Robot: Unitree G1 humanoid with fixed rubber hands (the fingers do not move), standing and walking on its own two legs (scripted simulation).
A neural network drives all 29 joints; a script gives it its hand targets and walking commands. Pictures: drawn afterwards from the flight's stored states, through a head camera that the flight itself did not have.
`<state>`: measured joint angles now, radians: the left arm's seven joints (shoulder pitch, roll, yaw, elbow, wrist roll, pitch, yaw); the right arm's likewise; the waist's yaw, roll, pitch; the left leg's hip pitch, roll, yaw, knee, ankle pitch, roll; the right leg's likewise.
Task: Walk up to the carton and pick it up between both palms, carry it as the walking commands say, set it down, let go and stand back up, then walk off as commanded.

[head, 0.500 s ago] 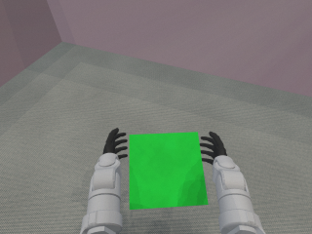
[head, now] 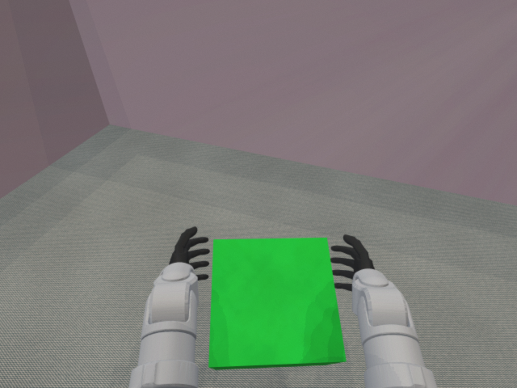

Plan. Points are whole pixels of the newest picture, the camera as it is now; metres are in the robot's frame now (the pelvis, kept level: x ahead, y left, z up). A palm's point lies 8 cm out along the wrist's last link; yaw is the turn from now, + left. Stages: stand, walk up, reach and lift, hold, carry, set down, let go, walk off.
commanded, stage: reach and lift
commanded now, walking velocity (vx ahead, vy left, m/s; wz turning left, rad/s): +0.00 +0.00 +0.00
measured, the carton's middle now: (270, 304) +0.31 +0.03 -0.05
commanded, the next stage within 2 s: hold in 1.24 s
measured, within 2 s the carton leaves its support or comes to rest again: neither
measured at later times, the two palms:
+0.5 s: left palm (196, 270) +0.30 +0.15 +0.05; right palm (378, 287) +0.30 -0.14 +0.05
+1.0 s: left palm (195, 275) +0.29 +0.15 +0.05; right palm (381, 292) +0.29 -0.14 +0.05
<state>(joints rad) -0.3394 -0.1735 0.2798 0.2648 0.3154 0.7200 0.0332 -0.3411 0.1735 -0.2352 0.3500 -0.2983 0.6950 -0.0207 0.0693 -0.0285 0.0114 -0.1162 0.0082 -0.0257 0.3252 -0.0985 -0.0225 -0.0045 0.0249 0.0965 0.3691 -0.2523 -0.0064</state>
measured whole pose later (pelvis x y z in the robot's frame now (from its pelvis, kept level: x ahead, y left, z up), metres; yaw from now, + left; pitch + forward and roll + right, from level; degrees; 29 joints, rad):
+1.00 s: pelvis +0.00 +0.01 +0.00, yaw +0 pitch -7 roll +0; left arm -0.30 -0.16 0.22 0.25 0.29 0.76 0.03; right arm -0.30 0.16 -0.23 0.28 -0.30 0.74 0.00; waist 0.00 -0.03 0.01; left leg -0.11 0.00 -0.02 0.33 -0.10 -0.01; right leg -0.01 0.02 0.10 0.38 -0.25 0.01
